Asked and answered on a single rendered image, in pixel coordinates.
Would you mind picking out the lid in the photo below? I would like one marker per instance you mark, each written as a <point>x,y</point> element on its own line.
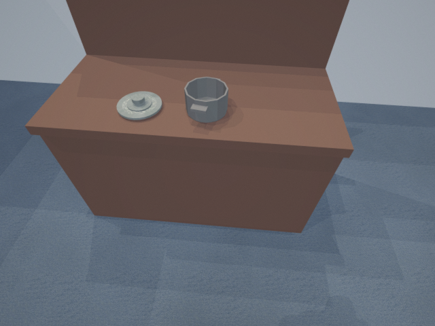
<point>151,106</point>

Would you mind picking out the pot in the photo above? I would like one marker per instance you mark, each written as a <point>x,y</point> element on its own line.
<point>206,99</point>

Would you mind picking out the table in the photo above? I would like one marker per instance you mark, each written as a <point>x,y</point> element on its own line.
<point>264,165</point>

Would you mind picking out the knob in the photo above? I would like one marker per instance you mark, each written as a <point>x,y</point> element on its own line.
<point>138,98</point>

